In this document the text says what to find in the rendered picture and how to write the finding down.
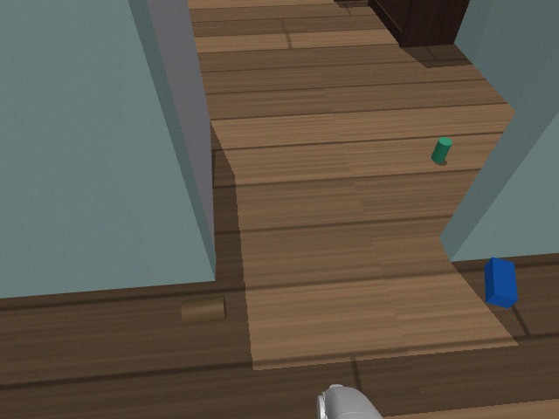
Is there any bookshelf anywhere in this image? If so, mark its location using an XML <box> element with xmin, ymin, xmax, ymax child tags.
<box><xmin>368</xmin><ymin>0</ymin><xmax>470</xmax><ymax>48</ymax></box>

